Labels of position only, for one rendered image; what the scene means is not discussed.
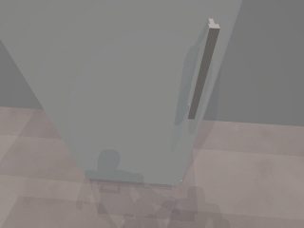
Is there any handle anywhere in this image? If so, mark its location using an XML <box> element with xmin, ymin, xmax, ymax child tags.
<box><xmin>187</xmin><ymin>18</ymin><xmax>220</xmax><ymax>120</ymax></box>

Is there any fridge door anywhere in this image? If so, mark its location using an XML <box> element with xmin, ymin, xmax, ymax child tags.
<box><xmin>0</xmin><ymin>0</ymin><xmax>240</xmax><ymax>186</ymax></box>

